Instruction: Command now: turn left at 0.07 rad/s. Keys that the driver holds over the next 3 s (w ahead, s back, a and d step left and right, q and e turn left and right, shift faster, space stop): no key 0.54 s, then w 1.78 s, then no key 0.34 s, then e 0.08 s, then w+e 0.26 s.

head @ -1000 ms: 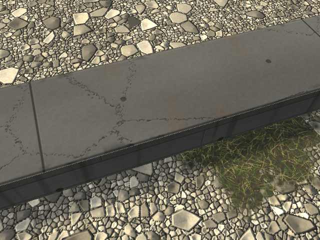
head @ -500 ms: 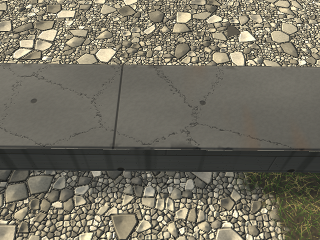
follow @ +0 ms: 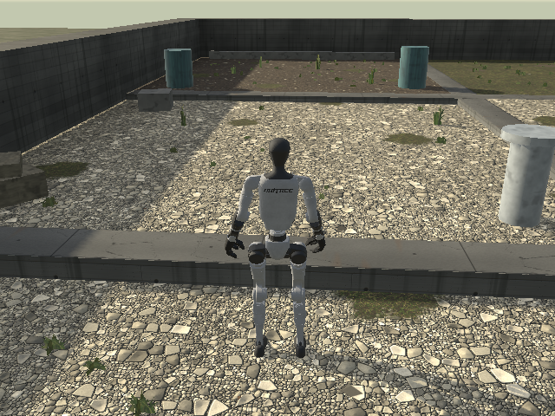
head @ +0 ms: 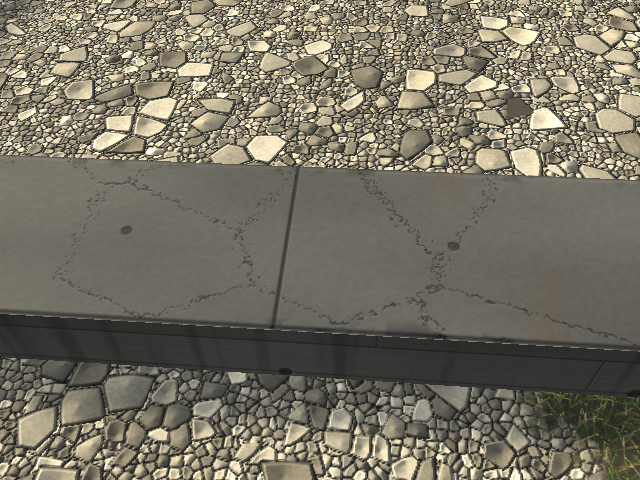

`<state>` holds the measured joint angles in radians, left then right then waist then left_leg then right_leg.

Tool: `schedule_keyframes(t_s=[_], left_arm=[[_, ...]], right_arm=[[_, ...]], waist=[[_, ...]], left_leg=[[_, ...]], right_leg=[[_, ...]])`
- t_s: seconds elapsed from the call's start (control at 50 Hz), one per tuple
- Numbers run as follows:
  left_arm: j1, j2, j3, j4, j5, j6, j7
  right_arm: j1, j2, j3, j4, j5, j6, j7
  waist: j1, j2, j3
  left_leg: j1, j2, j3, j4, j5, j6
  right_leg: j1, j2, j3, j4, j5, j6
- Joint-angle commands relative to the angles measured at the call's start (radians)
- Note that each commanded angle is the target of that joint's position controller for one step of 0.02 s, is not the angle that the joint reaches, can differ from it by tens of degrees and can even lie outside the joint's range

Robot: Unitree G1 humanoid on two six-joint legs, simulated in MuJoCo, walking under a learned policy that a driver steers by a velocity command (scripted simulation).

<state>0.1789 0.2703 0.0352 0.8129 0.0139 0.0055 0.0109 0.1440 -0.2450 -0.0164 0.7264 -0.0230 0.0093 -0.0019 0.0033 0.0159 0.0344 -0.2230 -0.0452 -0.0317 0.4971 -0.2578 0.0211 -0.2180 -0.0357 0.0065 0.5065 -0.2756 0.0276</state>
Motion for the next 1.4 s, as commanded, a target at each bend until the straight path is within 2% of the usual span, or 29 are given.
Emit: schedule_keyframes(t_s=[0.02,0.22,0.54,0.56,0.58,0.62,0.68,0.7,0.74,0.76,0.78,0.8,0.82,0.84,0.86,0.9,0.94,1.04,1.12,1.16,1.18,1.2,1.22,1.24,1.26,1.28,1.3,1.34,1.4], left_arm=[[-0.051,0.121,0.022,-0.053,0.003,-0.033,-0.003],[-0.032,0.112,0.006,0.001,-0.003,-0.029,0.012],[-0.025,0.103,-0.005,0.113,-0.006,-0.025,0.013],[-0.006,0.101,-0.006,0.127,-0.007,-0.023,0.014],[0.023,0.104,-0.004,0.148,0.011,-0.004,0.011],[0.03,0.135,0.009,0.146,0.012,0.017,0.004],[0.11,0.176,0.031,0.174,0.007,0.012,0.002],[0.069,0.205,0.041,0.15,-0.045,-0.022,0.022],[0.036,0.19,0.037,0.141,-0.052,-0.049,0.027],[-0.012,0.175,0.033,0.124,-0.054,-0.052,0.021],[-0.057,0.136,0.023,0.103,-0.049,-0.056,0.016],[-0.103,0.06,0.003,0.069,-0.039,-0.07,0.01],[-0.131,0.07,0.004,0.024,-0.036,-0.092,0.01],[-0.116,0.117,0.016,0.028,-0.055,-0.105,0.003],[-0.071,0.117,0.016,0.045,-0.066,-0.116,-0.009],[-0.074,0.118,0.021,0.05,-0.05,-0.127,-0.023],[-0.097,0.09,0.018,0.037,-0.036,-0.124,-0.038],[-0.292,0.023,-0.018,-0.052,-0.031,-0.114,-0.048],[-0.323,0.086,-0.005,-0.09,-0.043,-0.114,-0.044],[-0.21,0.138,0.02,-0.068,-0.042,-0.116,-0.042],[-0.06,0.168,0.04,-0.022,-0.042,-0.112,-0.036],[0.097,0.198,0.059,0.025,-0.041,-0.104,-0.027],[0.234,0.288,0.08,0.053,-0.011,-0.098,-0.02],[0.261,0.253,0.067,0.072,-0.007,-0.096,-0.031],[0.166,0.181,0.047,0.058,-0.019,-0.107,-0.034],[0.05,0.159,0.039,0.034,-0.025,-0.113,-0.035],[-0.02,0.138,0.032,0.022,-0.02,-0.12,-0.037],[-0.063,0.108,0.023,0.025,-0.004,-0.128,-0.044],[-0.027,0.114,0.022,0.058,-0.004,-0.133,-0.04]], right_arm=[[-0.028,-0.13,-0.04,-0.051,0.003,0.002,-0.014],[0.014,-0.115,-0.045,0.047,0.01,-0.002,-0.023],[0.03,-0.123,-0.044,0.204,0.017,-0.001,-0.04],[0.045,-0.117,-0.043,0.219,0.018,0.0,-0.04],[0.078,-0.104,-0.036,0.242,-0.002,0.006,-0.028],[0.065,-0.106,-0.038,0.242,-0.01,0.011,-0.015],[0.019,-0.067,-0.026,0.216,-0.015,-0.012,-0.001],[-0.005,-0.106,-0.042,0.204,0.058,-0.048,-0.015],[0.055,-0.077,-0.035,0.228,0.06,-0.082,-0.011],[0.129,-0.068,-0.036,0.26,0.056,-0.09,-0.008],[0.213,-0.093,-0.047,0.297,0.05,-0.091,-0.008],[0.332,-0.163,-0.068,0.333,0.046,-0.096,-0.009],[0.412,-0.251,-0.088,0.343,0.047,-0.107,0.003],[0.361,-0.185,-0.067,0.33,0.033,-0.122,0.006],[0.316,-0.139,-0.055,0.311,0.03,-0.133,0.009],[0.272,-0.126,-0.045,0.293,0.032,-0.129,0.015],[0.287,-0.087,-0.028,0.296,0.028,-0.11,0.012],[0.301,-0.157,-0.032,0.284,0.026,-0.093,-0.019],[0.31,-0.185,-0.048,0.297,0.044,-0.105,-0.022],[0.277,-0.199,-0.057,0.289,0.036,-0.097,-0.022],[0.26,-0.192,-0.057,0.282,0.028,-0.087,-0.021],[0.255,-0.177,-0.05,0.267,0.019,-0.081,-0.021],[0.352,-0.064,-0.015,0.236,0.004,-0.089,-0.009],[0.397,0.0,0.006,0.258,0.021,-0.11,0.0],[0.283,-0.13,-0.028,0.236,0.057,-0.129,0.006],[0.2,-0.164,-0.036,0.207,0.069,-0.141,0.005],[0.162,-0.16,-0.038,0.202,0.057,-0.142,-0.006],[0.191,-0.121,-0.04,0.21,0.036,-0.122,-0.018],[0.165,-0.087,-0.038,0.189,0.024,-0.094,-0.021]], waist=[[-0.008,-0.1,-0.05],[0.003,-0.015,-0.043],[-0.002,-0.02,-0.025],[-0.002,-0.024,-0.047],[-0.006,-0.026,-0.029],[0.006,-0.071,0.058],[0.028,-0.177,0.115],[0.017,-0.189,0.115],[-0.026,-0.176,0.087],[-0.067,-0.158,0.088],[-0.098,-0.095,0.074],[-0.131,0.117,0.038],[-0.155,0.283,0.027],[-0.115,0.164,0.056],[-0.082,0.109,0.068],[-0.056,0.048,0.07],[-0.05,0.065,0.051],[-0.086,0.064,0.097],[-0.049,0.089,0.092],[0.028,0.116,-0.007],[0.1,0.12,-0.096],[0.166,0.102,-0.188],[0.136,-0.119,-0.351],[0.114,-0.279,-0.452],[0.109,-0.19,-0.276],[0.072,-0.138,-0.136],[0.038,-0.062,-0.074],[-0.026,-0.073,-0.055],[-0.046,-0.076,-0.031]], left_leg=[[0.031,0.068,-0.07,-0.061,0.088,0.018],[0.036,0.07,-0.066,-0.071,0.167,0.001],[0.068,0.071,-0.049,-0.09,0.189,-0.01],[0.074,0.056,-0.032,-0.087,0.093,-0.007],[0.054,0.073,-0.057,-0.093,-0.048,0.014],[-0.063,0.033,-0.04,-0.051,-0.322,0.041],[-0.175,0.006,0.054,0.108,-0.205,0.042],[-0.164,0.034,0.04,0.152,-0.147,0.033],[-0.071,0.051,0.041,0.066,-0.161,0.054],[0.071,0.044,0.045,-0.047,-0.132,0.067],[0.207,0.062,-0.008,-0.103,-0.086,0.071],[0.338,0.198,-0.264,-0.218,-0.246,0.132],[0.417,0.382,-0.597,-0.337,-0.277,0.249],[0.416,0.417,-0.624,-0.335,-0.234,0.275],[0.43,0.382,-0.531,-0.326,-0.163,0.25],[0.436,0.341,-0.371,-0.332,0.05,0.192],[0.382,0.283,-0.226,-0.341,0.265,0.161],[0.138,0.208,-0.068,-0.425,0.304,0.156],[0.216,0.261,-0.053,-0.395,0.433,0.128],[0.293,0.277,-0.032,-0.25,0.751,0.098],[0.288,0.253,-0.007,-0.088,0.864,0.08],[0.176,0.216,0.01,0.115,0.805,0.055],[-0.179,0.104,0.044,0.495,0.398,0.007],[-0.367,-0.026,-0.063,0.737,-0.319,-0.005],[-0.462,0.037,-0.11,0.828,-0.284,0.024],[-0.484,0.093,-0.072,0.808,-0.172,0.044],[-0.438,0.14,-0.05,0.77,-0.087,0.043],[-0.31,0.189,-0.057,0.708,-0.015,0.033],[-0.312,0.197,-0.034,0.63,0.029,0.005]], right_leg=[[-0.01,-0.058,0.068,-0.106,0.121,-0.037],[0.026,-0.034,0.048,-0.086,0.155,-0.04],[0.03,-0.009,0.032,-0.115,0.164,-0.043],[0.038,0.002,0.023,-0.119,0.063,-0.047],[0.03,-0.035,0.085,-0.146,-0.085,-0.08],[-0.017,-0.053,0.152,-0.193,-0.422,-0.129],[0.013,-0.198,0.366,-0.328,-0.564,-0.214],[-0.015,-0.237,0.401,-0.333,-0.474,-0.231],[-0.055,-0.23,0.366,-0.314,-0.418,-0.22],[-0.142,-0.181,0.297,-0.276,-0.372,-0.19],[-0.231,-0.109,0.201,-0.163,-0.265,-0.145],[-0.376,0.024,0.017,0.122,-0.149,-0.072],[-0.533,0.077,-0.018,0.366,-0.244,-0.045],[-0.62,0.026,0.063,0.543,-0.267,-0.057],[-0.661,-0.008,0.085,0.609,-0.185,-0.079],[-0.704,-0.062,0.061,0.611,-0.046,-0.091],[-0.638,-0.082,0.02,0.545,0.033,-0.069],[-0.393,-0.013,-0.081,0.163,0.242,-0.012],[-0.297,0.011,-0.047,0.013,0.298,-0.058],[-0.166,0.043,-0.048,0.018,0.264,-0.101],[-0.009,0.066,-0.061,0.019,0.245,-0.13],[0.217,0.036,-0.031,0.026,0.23,-0.16],[0.608,-0.222,0.333,0.025,0.124,-0.286],[0.684,-0.354,0.73,-0.178,-0.104,-0.375],[0.532,-0.307,0.67,-0.248,-0.225,-0.315],[0.357,-0.281,0.53,-0.286,-0.167,-0.283],[0.205,-0.25,0.421,-0.314,-0.03,-0.271],[0.037,-0.191,0.276,-0.364,0.139,-0.254],[-0.04,-0.166,0.156,-0.398,0.291,-0.276]])
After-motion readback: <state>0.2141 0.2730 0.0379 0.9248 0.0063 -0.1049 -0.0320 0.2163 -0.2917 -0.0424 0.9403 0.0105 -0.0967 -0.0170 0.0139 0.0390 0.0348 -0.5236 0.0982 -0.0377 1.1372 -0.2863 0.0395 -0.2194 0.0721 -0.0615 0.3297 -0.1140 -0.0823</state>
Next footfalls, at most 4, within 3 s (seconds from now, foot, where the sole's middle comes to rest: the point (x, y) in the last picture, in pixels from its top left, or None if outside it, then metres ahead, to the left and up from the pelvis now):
1.20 right None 0.41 -0.13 -0.77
1.68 left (315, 442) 0.58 0.06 -0.77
2.12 right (416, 284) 0.86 -0.16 -0.59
2.64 left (331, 201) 1.12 0.02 -0.59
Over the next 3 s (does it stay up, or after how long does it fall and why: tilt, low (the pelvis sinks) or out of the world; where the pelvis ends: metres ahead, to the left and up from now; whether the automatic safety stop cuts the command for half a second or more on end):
stays up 1.01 -0.07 0.20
